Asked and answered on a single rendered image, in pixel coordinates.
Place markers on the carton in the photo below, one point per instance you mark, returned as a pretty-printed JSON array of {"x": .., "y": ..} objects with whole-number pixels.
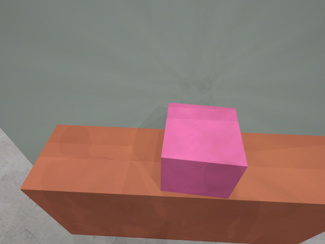
[{"x": 203, "y": 152}]

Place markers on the pedestal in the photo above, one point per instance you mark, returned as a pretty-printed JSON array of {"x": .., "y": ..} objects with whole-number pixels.
[{"x": 105, "y": 181}]

